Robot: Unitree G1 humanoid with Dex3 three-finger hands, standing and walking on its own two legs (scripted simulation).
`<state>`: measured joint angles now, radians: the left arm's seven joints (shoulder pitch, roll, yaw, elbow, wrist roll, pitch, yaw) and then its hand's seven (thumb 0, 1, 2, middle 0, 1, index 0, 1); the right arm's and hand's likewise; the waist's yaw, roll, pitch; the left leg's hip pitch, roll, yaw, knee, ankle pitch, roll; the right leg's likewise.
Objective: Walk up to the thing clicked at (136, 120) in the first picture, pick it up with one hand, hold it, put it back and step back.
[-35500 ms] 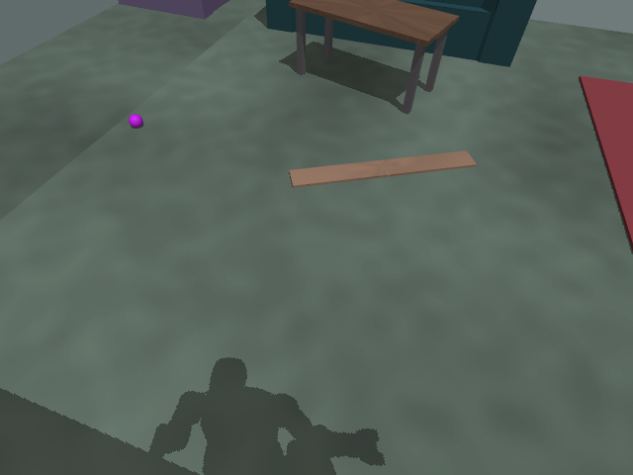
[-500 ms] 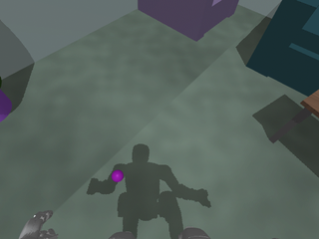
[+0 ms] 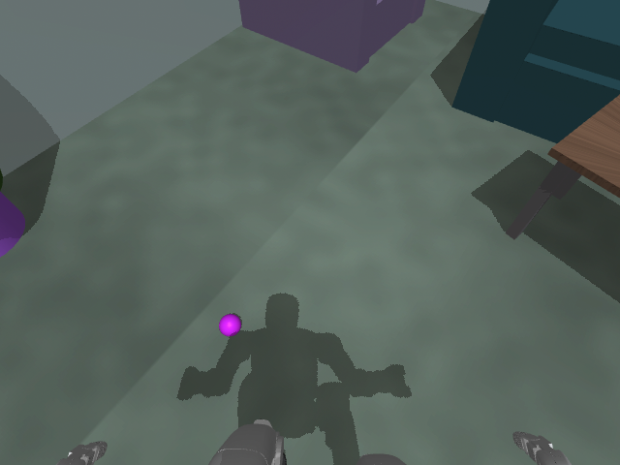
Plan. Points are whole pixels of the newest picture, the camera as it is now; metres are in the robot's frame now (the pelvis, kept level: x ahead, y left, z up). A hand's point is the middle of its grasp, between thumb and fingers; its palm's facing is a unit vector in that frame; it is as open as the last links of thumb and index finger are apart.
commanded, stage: step back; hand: left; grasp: from above
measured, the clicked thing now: (230, 325) +0.55 +0.27 -0.72
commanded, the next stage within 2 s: none
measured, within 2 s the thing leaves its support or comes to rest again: neither
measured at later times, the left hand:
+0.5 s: hand out of the picture -0.05 +0.28 -0.14, palm faces +0.07 -0.93 -0.37, open 7.4 cm
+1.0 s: hand out of the picture -0.21 +0.26 -0.14, palm faces +0.08 -0.90 -0.42, open 7.4 cm
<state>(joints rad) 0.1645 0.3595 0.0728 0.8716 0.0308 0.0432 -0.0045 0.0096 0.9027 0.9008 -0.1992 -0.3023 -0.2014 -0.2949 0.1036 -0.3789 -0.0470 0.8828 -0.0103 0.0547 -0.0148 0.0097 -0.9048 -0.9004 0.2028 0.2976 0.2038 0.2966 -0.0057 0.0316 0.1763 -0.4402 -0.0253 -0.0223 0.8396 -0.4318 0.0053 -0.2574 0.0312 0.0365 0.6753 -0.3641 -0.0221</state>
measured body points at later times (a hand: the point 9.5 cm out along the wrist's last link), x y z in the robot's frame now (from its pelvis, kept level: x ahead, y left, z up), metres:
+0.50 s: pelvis -0.14 +0.01 +0.01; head -0.09 +0.03 +0.46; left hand -0.05 +0.33 -0.12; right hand -0.02 -0.30 -0.09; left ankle -0.11 +0.12 -0.72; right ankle -0.17 -0.15 -0.63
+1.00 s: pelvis -0.32 -0.02 -0.01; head -0.26 -0.02 +0.44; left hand -0.22 +0.31 -0.11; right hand -0.21 -0.34 -0.13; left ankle -0.33 +0.09 -0.72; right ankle -0.23 -0.15 -0.72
